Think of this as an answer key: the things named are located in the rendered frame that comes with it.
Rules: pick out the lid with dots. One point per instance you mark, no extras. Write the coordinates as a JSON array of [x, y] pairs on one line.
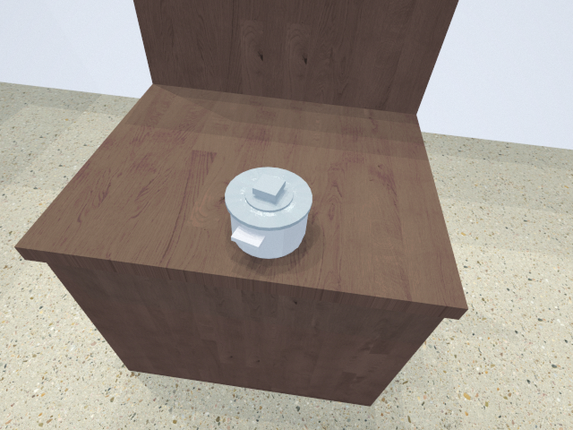
[[253, 211]]

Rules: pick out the table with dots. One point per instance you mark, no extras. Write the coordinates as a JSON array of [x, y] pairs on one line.
[[326, 89]]

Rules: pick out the knob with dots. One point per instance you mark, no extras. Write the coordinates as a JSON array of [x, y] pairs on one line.
[[269, 187]]

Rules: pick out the pot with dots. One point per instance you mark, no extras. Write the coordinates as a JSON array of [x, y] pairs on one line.
[[268, 244]]

